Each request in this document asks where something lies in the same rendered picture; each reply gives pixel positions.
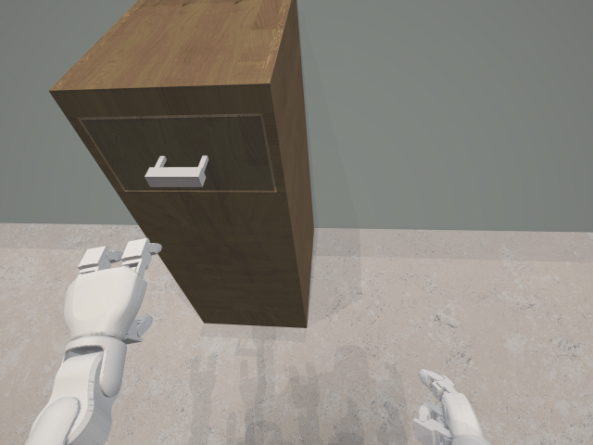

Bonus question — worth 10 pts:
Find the left robot hand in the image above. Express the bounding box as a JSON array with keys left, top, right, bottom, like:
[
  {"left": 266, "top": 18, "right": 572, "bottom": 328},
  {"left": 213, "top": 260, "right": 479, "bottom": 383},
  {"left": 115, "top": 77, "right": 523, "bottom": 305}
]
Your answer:
[{"left": 64, "top": 238, "right": 162, "bottom": 344}]

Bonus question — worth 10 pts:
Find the cabinet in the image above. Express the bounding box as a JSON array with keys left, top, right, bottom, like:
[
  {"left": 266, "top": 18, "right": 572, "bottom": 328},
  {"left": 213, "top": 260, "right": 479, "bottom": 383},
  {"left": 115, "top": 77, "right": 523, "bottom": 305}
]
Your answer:
[{"left": 49, "top": 0, "right": 314, "bottom": 328}]

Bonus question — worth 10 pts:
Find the drawer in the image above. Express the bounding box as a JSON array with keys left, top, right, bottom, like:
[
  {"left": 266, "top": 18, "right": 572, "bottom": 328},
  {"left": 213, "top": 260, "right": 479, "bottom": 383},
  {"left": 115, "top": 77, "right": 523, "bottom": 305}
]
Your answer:
[{"left": 82, "top": 113, "right": 275, "bottom": 191}]

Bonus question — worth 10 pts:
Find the right robot hand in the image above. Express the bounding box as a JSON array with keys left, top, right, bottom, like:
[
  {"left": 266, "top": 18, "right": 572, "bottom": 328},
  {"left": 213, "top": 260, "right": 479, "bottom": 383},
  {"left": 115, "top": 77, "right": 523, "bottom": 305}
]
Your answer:
[{"left": 413, "top": 369, "right": 484, "bottom": 445}]

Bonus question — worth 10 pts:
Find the handle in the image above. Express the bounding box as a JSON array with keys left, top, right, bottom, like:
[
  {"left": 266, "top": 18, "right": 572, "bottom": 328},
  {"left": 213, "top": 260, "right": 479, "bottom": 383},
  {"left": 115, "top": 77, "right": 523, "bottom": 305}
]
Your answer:
[{"left": 145, "top": 156, "right": 208, "bottom": 187}]

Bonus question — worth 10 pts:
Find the robot left forearm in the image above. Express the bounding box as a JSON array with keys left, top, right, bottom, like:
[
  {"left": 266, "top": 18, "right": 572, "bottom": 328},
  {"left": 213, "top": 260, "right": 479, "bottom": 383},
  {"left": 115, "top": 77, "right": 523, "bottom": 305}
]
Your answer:
[{"left": 25, "top": 336, "right": 127, "bottom": 445}]

